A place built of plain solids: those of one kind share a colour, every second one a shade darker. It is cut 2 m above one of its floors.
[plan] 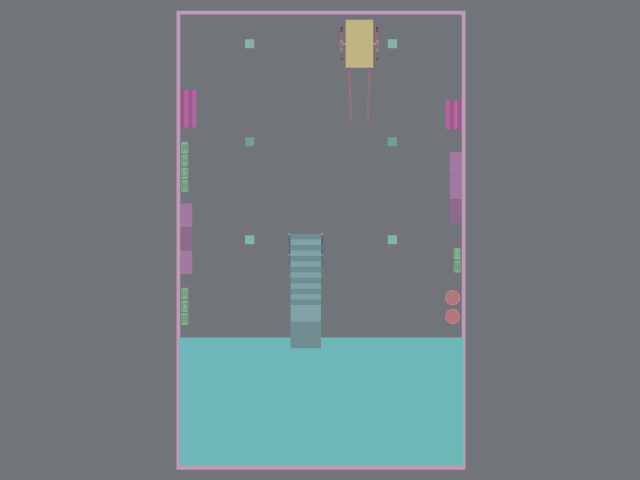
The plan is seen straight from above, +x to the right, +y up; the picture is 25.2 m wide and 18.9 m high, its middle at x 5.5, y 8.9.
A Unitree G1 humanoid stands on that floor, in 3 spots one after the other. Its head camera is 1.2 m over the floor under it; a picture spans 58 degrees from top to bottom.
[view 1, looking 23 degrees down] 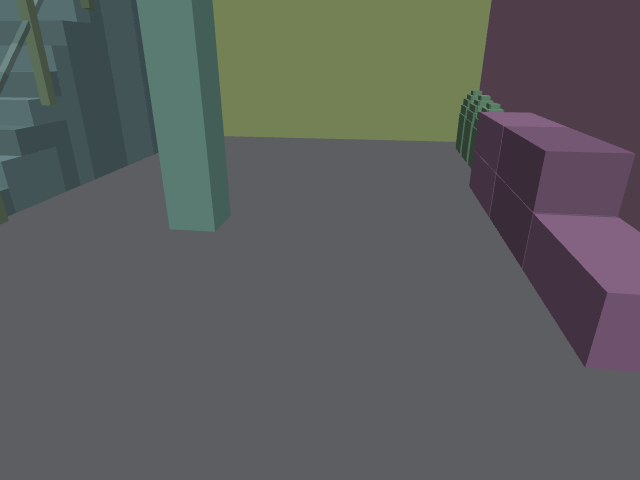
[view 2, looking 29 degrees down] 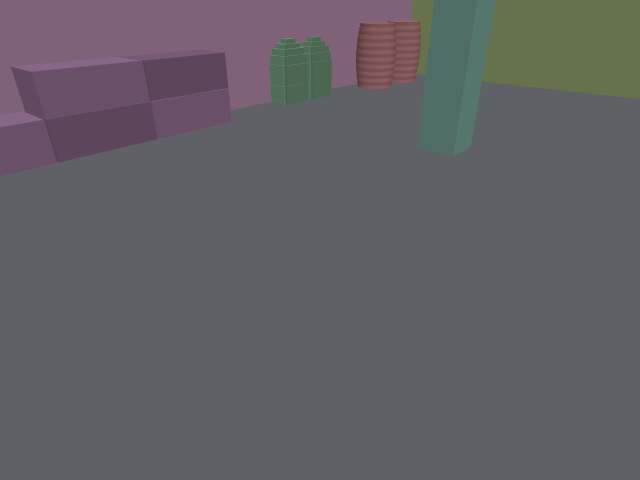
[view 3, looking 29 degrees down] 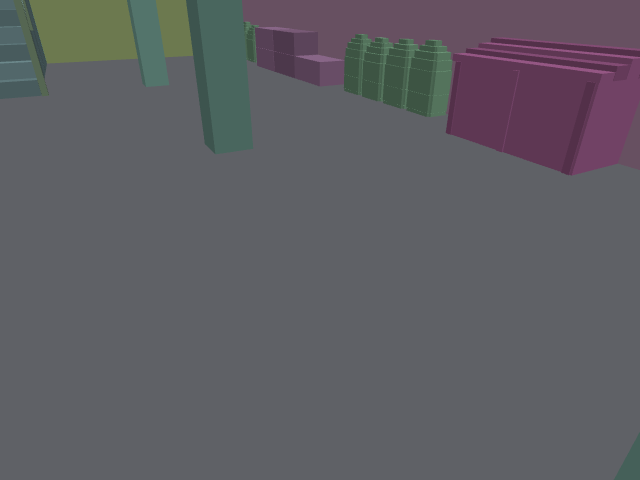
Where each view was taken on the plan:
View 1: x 1.36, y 11.94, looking -82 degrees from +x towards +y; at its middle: ground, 3.07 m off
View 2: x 6.64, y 12.63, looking -49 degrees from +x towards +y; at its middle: ground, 2.48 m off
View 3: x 3.84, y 16.68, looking -118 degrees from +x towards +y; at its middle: ground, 2.48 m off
